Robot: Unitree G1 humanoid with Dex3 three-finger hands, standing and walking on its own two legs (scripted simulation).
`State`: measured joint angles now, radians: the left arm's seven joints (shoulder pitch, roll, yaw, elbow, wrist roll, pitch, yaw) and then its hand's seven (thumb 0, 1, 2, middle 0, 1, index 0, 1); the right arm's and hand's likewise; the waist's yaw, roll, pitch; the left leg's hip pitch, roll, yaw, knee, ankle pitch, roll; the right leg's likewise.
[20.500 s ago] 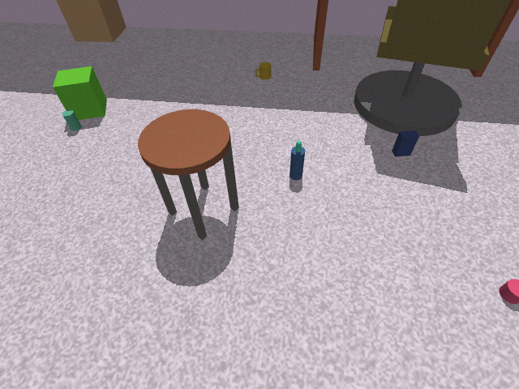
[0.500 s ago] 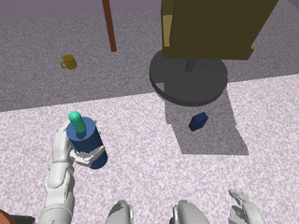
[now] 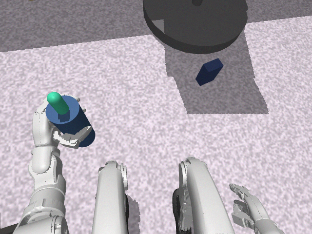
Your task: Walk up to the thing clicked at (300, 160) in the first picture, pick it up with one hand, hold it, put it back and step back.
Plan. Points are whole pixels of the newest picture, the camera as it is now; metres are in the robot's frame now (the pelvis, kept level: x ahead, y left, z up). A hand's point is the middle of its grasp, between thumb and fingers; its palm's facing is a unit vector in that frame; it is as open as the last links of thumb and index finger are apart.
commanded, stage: crouch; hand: left
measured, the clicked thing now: (71, 120) +0.39 +0.21 -0.04
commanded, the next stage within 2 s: lower in 1.00 s
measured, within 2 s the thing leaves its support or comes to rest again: neither
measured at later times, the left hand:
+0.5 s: hand (87, 131) +0.41 +0.22 -0.20, palm faces +0.10 -0.99 -0.02, open 9.7 cm
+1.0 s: hand (91, 134) +0.41 +0.22 -0.27, palm faces +0.08 -1.00 -0.02, open 9.7 cm
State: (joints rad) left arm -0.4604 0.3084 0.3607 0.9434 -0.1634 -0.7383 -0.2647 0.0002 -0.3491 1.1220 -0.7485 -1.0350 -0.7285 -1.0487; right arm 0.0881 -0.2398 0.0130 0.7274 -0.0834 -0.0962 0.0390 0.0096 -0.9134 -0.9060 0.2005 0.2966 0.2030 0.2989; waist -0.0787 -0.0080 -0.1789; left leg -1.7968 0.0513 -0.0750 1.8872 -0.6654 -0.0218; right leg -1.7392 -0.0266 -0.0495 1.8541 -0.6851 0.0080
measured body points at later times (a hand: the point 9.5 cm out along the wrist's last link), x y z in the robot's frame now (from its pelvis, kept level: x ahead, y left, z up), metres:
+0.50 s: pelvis -0.03 +0.00 -0.14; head +0.18 +0.04 +0.26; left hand +0.39 +0.27 -0.20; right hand +0.07 -0.27 -0.26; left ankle +0.07 +0.13 -0.46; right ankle +0.07 -0.13 -0.46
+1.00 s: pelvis -0.02 +0.00 -0.18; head +0.20 +0.07 +0.20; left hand +0.40 +0.27 -0.26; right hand +0.09 -0.28 -0.29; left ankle +0.07 +0.13 -0.46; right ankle +0.07 -0.13 -0.46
